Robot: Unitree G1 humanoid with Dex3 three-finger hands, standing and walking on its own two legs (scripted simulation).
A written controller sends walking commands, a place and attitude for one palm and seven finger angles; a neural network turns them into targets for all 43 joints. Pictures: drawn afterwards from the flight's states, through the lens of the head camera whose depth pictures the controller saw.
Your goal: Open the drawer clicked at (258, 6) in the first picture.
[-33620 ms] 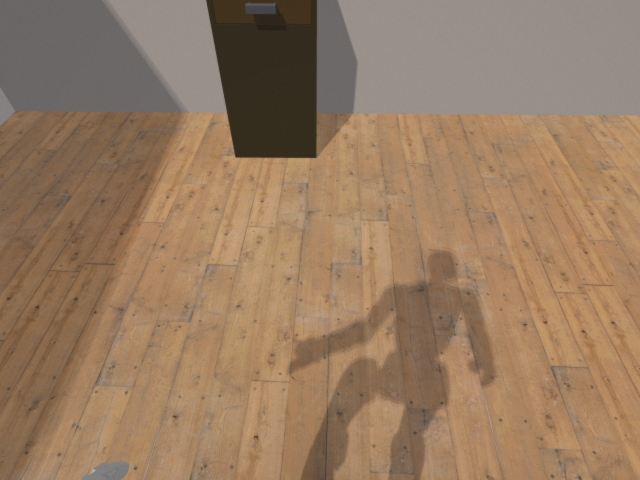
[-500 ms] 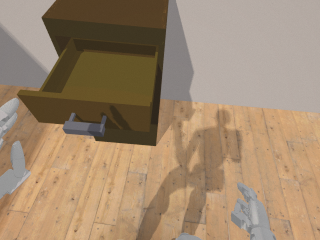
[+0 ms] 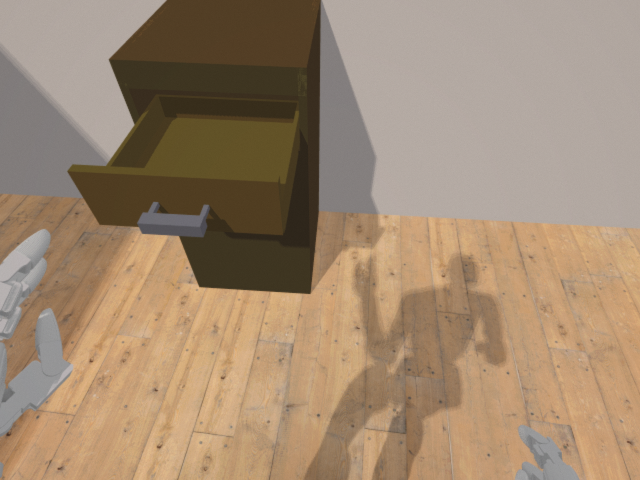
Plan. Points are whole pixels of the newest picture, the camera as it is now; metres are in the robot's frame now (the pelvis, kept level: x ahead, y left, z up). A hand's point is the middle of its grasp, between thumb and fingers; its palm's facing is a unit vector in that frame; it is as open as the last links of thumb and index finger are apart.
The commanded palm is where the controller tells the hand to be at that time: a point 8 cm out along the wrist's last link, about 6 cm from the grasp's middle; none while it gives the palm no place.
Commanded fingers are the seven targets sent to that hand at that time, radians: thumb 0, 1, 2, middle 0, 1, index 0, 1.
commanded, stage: stop stepping back and stand still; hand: left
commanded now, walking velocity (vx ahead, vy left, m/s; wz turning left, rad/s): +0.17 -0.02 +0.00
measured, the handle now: (176, 216) +0.57 +0.27 -0.04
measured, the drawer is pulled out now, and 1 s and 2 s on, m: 0.29 0.29 0.29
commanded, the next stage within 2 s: let the arm hang, fingers relaxed in 0.42 s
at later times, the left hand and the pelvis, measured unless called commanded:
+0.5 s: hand (7, 423) +0.15 +0.24 +0.17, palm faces +0.41 -0.79 -0.46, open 7.4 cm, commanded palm none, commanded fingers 0.00 0.90 0.90 -0.20 -0.30 -0.20 -0.30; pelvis -0.03 -0.01 +0.00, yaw +2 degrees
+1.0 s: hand out of the picture -0.06 +0.19 -0.17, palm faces +0.04 -0.98 -0.22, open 7.1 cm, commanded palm none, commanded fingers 0.00 0.90 0.90 -0.20 -0.30 -0.20 -0.30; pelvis -0.03 +0.00 +0.00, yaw +2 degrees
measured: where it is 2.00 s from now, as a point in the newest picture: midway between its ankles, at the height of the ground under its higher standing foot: outside the picture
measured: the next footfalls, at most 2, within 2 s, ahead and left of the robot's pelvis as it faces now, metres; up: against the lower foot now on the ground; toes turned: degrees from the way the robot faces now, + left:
right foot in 0.54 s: +0.04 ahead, -0.11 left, +0.00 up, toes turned -2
